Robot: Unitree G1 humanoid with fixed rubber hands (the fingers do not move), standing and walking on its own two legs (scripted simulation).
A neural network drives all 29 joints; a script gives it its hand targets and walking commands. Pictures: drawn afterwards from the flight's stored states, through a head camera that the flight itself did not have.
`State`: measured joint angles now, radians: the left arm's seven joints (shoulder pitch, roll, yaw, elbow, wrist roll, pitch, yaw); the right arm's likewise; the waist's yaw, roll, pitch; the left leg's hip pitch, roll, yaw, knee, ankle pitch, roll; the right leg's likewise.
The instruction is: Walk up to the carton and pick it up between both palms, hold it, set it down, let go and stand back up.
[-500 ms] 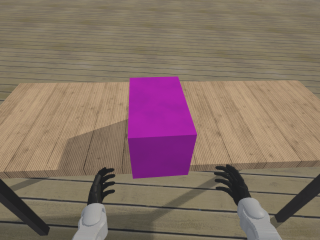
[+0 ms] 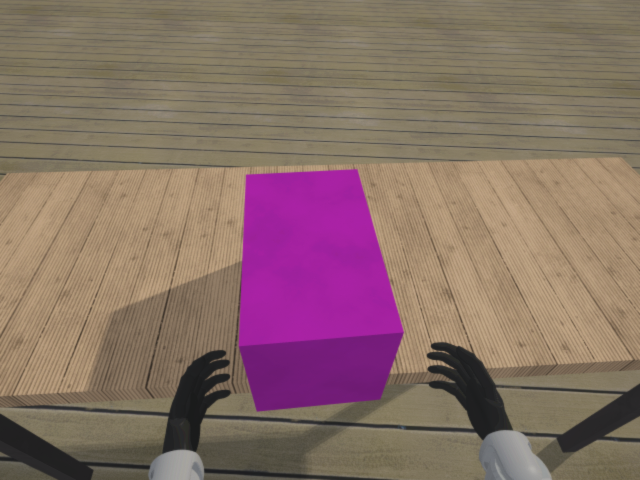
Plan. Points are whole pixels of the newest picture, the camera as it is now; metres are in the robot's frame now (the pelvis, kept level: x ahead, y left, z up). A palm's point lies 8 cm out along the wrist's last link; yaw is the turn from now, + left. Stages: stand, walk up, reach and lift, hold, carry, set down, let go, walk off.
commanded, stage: reach and lift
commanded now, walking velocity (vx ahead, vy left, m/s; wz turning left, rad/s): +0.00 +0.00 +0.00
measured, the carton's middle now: (310, 282) +0.41 +0.02 +0.01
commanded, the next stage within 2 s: none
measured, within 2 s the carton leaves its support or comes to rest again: neither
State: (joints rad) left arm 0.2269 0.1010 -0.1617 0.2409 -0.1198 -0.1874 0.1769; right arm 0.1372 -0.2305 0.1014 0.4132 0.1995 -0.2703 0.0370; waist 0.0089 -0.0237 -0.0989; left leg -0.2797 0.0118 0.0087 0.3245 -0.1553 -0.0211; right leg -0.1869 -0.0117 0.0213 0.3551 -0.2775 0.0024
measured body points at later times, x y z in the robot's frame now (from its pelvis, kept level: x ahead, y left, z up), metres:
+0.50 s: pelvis -0.02 -0.02 +0.00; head -0.01 -0.02 +0.45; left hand +0.26 +0.18 +0.05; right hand +0.26 -0.17 +0.05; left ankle +0.00 +0.14 -0.75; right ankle -0.07 -0.12 -0.75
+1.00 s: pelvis -0.06 +0.00 +0.00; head -0.02 +0.00 +0.45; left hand +0.35 +0.19 +0.12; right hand +0.39 -0.15 +0.12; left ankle +0.00 +0.14 -0.75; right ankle -0.07 -0.12 -0.75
